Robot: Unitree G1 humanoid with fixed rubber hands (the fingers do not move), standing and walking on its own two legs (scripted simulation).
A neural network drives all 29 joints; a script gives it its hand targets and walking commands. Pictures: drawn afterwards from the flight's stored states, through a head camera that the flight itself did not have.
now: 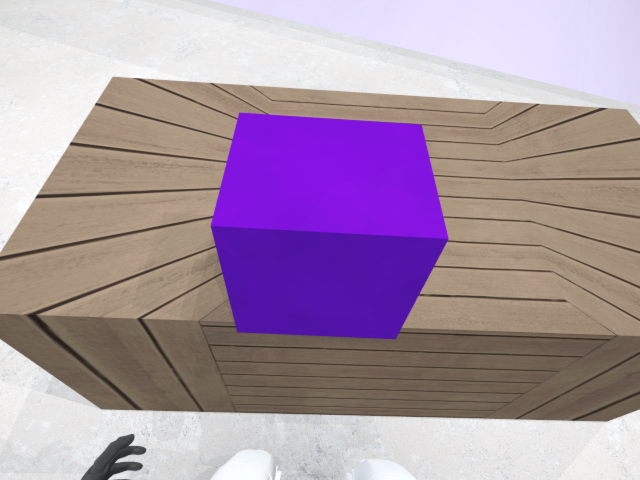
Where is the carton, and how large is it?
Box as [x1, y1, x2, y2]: [211, 113, 448, 338]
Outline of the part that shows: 239,113 211,223 211,228 237,331 395,338 448,238 421,125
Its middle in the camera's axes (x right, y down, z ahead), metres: +0.00 -0.01 +0.61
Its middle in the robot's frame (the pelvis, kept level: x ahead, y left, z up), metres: +0.45 +0.02 +0.00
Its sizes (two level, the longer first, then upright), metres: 0.267 0.214 0.277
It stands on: a pedestal, 0.60 m high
